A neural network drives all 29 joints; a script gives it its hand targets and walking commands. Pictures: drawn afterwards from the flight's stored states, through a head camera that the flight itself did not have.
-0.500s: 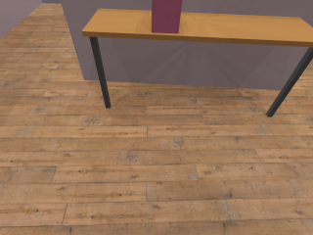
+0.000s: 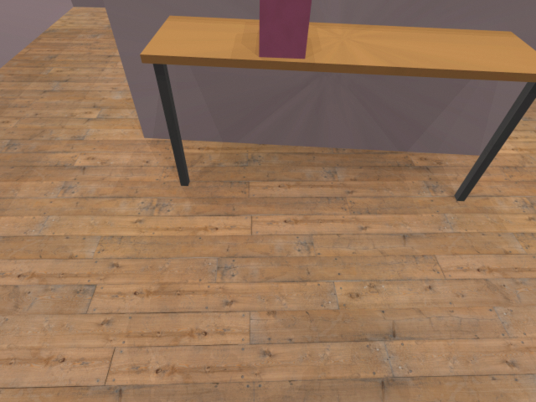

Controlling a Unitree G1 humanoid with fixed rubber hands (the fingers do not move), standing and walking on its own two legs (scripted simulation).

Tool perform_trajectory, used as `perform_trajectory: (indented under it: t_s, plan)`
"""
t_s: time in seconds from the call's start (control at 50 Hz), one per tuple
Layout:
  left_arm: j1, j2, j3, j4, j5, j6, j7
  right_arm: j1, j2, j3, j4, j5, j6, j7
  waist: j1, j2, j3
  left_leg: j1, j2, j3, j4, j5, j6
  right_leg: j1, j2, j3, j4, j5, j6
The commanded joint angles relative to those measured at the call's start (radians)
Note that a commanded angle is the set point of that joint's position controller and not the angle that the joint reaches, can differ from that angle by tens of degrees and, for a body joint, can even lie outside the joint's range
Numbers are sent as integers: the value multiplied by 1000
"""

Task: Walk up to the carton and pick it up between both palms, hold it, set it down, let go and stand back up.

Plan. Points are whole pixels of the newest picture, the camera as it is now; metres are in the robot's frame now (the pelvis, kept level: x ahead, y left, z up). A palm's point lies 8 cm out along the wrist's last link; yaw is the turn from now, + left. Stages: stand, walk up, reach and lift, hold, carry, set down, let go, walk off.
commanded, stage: walk up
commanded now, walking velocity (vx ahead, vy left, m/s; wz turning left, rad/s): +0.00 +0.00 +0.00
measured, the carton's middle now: (283, 12) +1.43 -0.01 +0.07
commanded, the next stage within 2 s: none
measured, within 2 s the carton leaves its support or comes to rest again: neither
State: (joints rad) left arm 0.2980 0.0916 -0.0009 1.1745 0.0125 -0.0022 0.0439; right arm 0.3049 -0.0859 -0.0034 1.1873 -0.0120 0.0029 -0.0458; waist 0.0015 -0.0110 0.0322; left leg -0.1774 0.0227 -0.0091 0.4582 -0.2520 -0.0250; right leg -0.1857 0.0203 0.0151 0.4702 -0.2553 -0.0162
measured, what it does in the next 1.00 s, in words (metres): walks ahead: left foot, then right foot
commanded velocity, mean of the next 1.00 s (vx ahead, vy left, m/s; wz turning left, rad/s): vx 0.00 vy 0.00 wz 0.00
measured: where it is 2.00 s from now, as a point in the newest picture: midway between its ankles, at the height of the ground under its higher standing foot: (266, 266)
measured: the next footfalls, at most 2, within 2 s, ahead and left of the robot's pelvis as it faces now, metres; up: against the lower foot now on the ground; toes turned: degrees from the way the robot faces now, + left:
left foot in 0.38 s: +0.15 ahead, +0.17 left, +0.00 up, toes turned +2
right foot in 0.88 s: +0.45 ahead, -0.08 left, +0.00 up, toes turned -7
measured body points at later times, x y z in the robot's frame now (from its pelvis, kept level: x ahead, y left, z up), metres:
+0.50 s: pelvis +0.09 +0.07 -0.03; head +0.06 +0.10 +0.42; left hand +0.06 +0.34 -0.19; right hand +0.08 -0.17 -0.16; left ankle +0.11 +0.17 -0.74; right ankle +0.06 -0.06 -0.67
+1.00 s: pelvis +0.33 +0.01 -0.03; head +0.36 +0.01 +0.42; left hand +0.42 +0.23 -0.17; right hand +0.23 -0.22 -0.17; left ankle +0.21 +0.15 -0.65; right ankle +0.41 -0.08 -0.74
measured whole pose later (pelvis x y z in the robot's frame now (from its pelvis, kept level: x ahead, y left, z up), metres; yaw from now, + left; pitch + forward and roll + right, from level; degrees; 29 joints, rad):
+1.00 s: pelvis +0.33 +0.01 -0.03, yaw -1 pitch -3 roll -1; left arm 0.23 0.15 0.00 0.85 0.02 -0.04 0.02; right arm 0.52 -0.19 0.00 0.98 -0.03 -0.03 0.00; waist -0.03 0.02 0.12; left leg -0.30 0.04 -0.03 1.25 -0.48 0.01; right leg -0.42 0.00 -0.12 0.72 -0.26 -0.06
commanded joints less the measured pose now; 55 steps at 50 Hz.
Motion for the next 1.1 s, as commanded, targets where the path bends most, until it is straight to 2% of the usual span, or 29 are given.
perform_trajectory:
  t_s: [0.0,0.04,0.06,0.08,0.1,0.12,0.14,0.18,0.24,0.28,0.32,0.34,0.36,0.38,0.4,0.42,0.48,0.52,0.62,0.72,0.78,0.82,0.84,0.86,0.88,0.9,0.92,0.98,1.08]
  plan:
    - [80,73,9,-14,1,-7,4,101,-70,-10,-3,0,-6,-4,-1,9,80,-44,45,-50,-83,82,46,-51,-82,84,-118,65,-23]
    - [83,83,12,-15,-2,-7,3,95,-69,-8,-7,0,-6,-3,1,12,78,-49,45,-51,-88,79,47,-48,-82,87,-122,60,-24]
    - [168,197,30,-48,21,-26,-9,117,-180,-22,-53,-52,-30,16,22,-13,-55,-87,14,-70,40,-469,75,36,-97,150,-96,-509,-81]
    - [157,229,41,-56,24,-24,-13,44,-177,-25,-85,-46,-32,20,54,-54,61,-281,-20,-60,126,-526,66,26,-152,252,-146,-649,-106]
    - [192,254,45,-58,24,-23,-11,-8,-140,-12,-124,-54,-32,27,87,-133,129,-396,-58,15,273,-412,49,58,-262,409,-250,-724,-155]
    - [203,263,52,-55,24,-26,-5,-30,-139,-10,-164,-63,-40,34,102,-144,193,-522,-22,36,379,-344,42,118,-364,534,-304,-713,-208]
    - [226,263,55,-50,28,-33,2,-49,-139,-11,-190,-67,-47,41,113,-113,217,-584,17,-6,440,-292,44,130,-398,589,-328,-647,-239]
    - [202,263,60,-55,26,-40,1,-33,-155,-24,-231,-56,-54,55,74,-93,167,-550,69,-45,473,-244,35,82,-381,550,-331,-615,-228]
    - [124,243,60,-74,30,-58,-7,15,-155,-30,-254,-41,-61,72,16,-153,130,-361,62,-5,381,-152,16,-51,-294,374,-291,-481,-172]
    - [37,250,61,-97,32,-58,-16,144,-137,-33,-227,-28,-57,72,-72,-151,107,-57,18,61,295,-74,16,-271,-214,223,-209,-470,-132]
    - [-37,265,64,-133,45,-40,-24,391,-133,-51,-153,-21,-49,56,-187,-38,99,281,-63,117,200,-83,6,-525,-106,112,43,-611,-89]
    - [-15,222,46,-153,52,-28,-31,482,-161,-55,-137,-24,-51,46,-213,132,110,313,-14,13,112,-205,-8,-595,-48,33,349,-597,-64]
    - [13,131,13,-201,44,-23,-41,506,-244,-59,-165,-34,-61,35,-187,337,126,192,250,-511,-153,-698,13,-680,45,2,742,-449,-27]
    - [74,156,16,-228,50,-18,-50,324,-306,-59,-230,-10,-42,14,-75,252,222,11,382,-803,-379,-955,80,-684,-21,69,818,-360,-17]
    - [109,197,29,-238,45,-16,-57,233,-340,-66,-264,7,-41,5,-24,214,252,-92,431,-903,-460,-1053,151,-674,-56,67,885,-363,-2]
    - [89,244,40,-232,44,-16,-60,174,-338,-66,-282,5,-50,3,-2,155,284,-156,432,-868,-428,-987,185,-661,-99,85,888,-288,17]
    - [118,231,33,-196,48,-26,-75,165,-271,-46,-272,-19,-86,17,12,153,245,-162,280,-430,-342,-606,138,-543,-131,62,708,-105,32]
    - [129,227,31,-188,52,-20,-85,206,-235,-32,-244,-30,-101,22,15,145,209,-144,237,-322,-326,-462,130,-496,-119,29,673,-4,31]
    - [-61,204,22,-255,44,-14,-83,327,-203,-15,-201,-30,-113,24,-19,66,246,3,227,-232,-321,-257,156,-590,-120,-28,479,120,43]
    - [-162,174,19,-317,31,-32,-81,377,-205,-15,-168,-41,-116,23,-50,101,231,57,212,-120,-243,27,172,-454,-93,-88,235,194,9]
    - [-116,171,27,-334,33,-42,-73,351,-230,-16,-171,-44,-101,28,-27,123,204,-2,226,-88,-170,145,175,-251,-68,-107,161,175,-23]
    - [60,213,48,-298,40,-53,-58,327,-252,-19,-187,-40,-86,34,58,71,102,-71,190,-46,74,211,157,31,-32,-106,125,115,-40]
    - [199,256,68,-270,46,-61,-47,345,-236,-9,-195,-35,-82,38,109,-1,-13,-140,120,5,321,198,135,224,-52,-63,112,85,-58]
    - [308,340,88,-281,53,-65,-36,414,-181,9,-229,-22,-74,39,115,-163,-180,-276,25,57,634,-107,92,397,-321,331,39,-176,-113]
    - [318,401,107,-297,22,-46,-21,451,-189,-6,-242,3,-54,39,130,-221,-204,-436,-69,15,845,-295,37,440,-454,716,-168,-407,-231]
    - [235,389,105,-326,-5,-32,-6,390,-246,-24,-267,-7,-50,41,109,-104,-144,-458,4,-61,900,-249,37,320,-479,764,-276,-623,-223]
    - [143,355,93,-356,-8,-31,1,312,-230,-22,-297,-8,-53,44,94,-69,-54,-492,26,-57,924,-233,34,219,-469,618,-276,-568,-208]
    - [78,268,60,-354,-1,-66,-13,289,-182,-15,-303,-35,-56,51,23,-54,57,-394,78,-69,806,-195,31,-23,-378,324,-257,-270,-194]
    - [121,231,38,-304,25,-101,-25,211,-168,-20,-331,-50,-38,75,3,-42,95,-456,104,-59,655,-71,13,-52,-357,196,-276,-181,-209]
